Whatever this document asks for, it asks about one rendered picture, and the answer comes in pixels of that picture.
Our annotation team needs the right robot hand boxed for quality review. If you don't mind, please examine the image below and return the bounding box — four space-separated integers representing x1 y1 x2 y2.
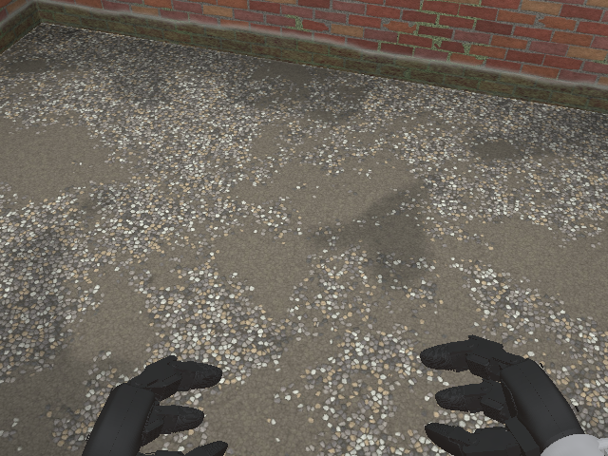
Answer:
420 334 585 456

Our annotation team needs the left robot hand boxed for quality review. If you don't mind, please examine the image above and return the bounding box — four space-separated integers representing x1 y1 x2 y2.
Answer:
82 355 228 456

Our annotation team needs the right robot forearm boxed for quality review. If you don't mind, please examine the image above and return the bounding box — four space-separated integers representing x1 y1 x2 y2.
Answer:
541 434 608 456

